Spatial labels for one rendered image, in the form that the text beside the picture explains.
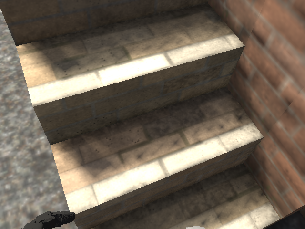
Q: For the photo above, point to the robot left hand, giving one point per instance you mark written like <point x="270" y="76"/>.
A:
<point x="50" y="220"/>

